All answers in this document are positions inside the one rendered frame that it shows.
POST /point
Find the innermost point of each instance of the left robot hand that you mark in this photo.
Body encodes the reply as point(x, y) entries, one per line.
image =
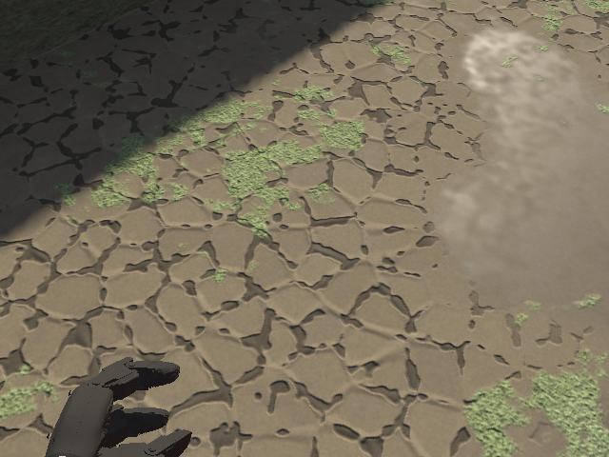
point(89, 425)

